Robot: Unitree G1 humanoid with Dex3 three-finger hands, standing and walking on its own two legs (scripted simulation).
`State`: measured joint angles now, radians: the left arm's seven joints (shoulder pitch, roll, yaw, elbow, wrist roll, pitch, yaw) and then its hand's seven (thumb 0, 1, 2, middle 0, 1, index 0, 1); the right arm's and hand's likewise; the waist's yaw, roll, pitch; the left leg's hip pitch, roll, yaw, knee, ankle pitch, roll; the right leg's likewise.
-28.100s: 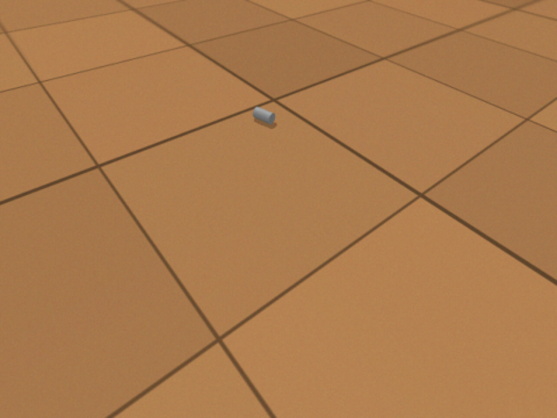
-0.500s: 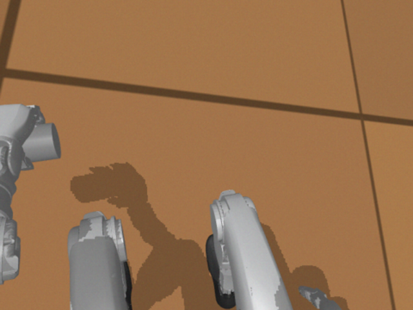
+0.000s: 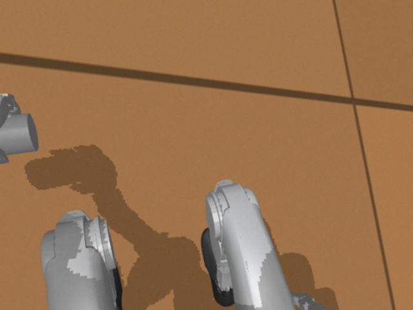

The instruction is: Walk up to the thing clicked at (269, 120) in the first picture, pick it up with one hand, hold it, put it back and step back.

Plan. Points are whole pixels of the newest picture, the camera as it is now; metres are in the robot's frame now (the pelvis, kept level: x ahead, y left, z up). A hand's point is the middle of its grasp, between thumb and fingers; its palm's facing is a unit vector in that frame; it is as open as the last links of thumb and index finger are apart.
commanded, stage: crouch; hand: left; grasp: from above
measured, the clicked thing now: out of the picture +0.48 +0.31 -0.19
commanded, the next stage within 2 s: lower in 0.06 s
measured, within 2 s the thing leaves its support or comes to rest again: neither
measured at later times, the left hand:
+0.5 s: hand (3, 139) +0.48 +0.30 -0.21, palm faces -0.47 -0.09 -0.88, open 10.0 cm
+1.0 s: hand (13, 141) +0.49 +0.30 -0.26, palm faces -0.47 -0.11 -0.88, open 9.9 cm
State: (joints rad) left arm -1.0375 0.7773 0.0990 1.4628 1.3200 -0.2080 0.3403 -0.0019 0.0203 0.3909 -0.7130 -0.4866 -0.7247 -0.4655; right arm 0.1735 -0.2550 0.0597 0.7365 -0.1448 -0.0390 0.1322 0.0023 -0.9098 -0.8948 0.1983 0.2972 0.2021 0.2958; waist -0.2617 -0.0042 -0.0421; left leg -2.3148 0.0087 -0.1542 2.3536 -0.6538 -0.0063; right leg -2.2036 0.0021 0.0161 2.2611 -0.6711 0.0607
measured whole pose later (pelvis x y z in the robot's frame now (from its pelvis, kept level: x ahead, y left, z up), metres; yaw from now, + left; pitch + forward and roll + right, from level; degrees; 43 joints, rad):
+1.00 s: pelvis +0.01 +0.00 -0.04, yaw -5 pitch +32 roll -13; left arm -1.06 0.96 0.19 1.60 1.36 -0.25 0.45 0.00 0.08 0.25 -0.80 -0.32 -0.81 -0.30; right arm 0.14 -0.29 0.17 0.69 -0.23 -0.09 0.18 0.00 -0.90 -0.89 0.20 0.30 0.20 0.30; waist -0.34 -0.07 0.08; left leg -2.40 0.00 -0.24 2.53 -0.70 -0.02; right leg -2.26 0.04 -0.03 2.38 -0.69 0.07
